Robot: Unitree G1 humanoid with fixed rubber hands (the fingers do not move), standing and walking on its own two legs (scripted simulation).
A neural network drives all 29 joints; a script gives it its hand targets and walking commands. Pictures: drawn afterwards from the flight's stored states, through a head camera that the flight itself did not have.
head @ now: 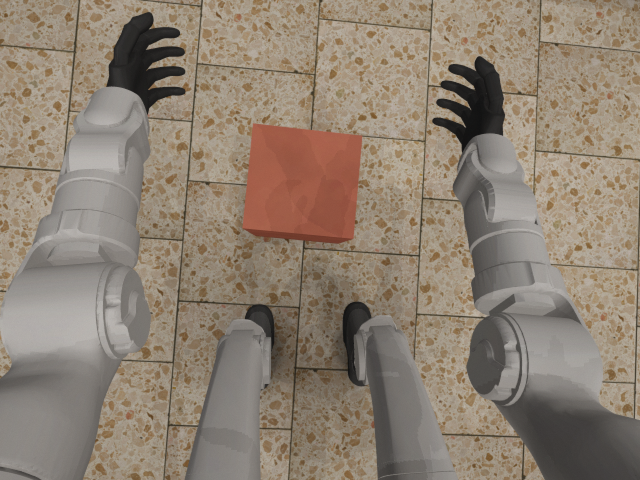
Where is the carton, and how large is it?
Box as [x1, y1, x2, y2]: [242, 123, 361, 243]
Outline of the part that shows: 253,123 242,227 255,235 335,243 353,238 361,136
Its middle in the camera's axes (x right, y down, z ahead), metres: -0.04 -0.11 +0.85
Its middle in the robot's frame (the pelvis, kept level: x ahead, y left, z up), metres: +0.49 +0.00 -0.52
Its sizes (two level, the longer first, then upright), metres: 0.210 0.200 0.250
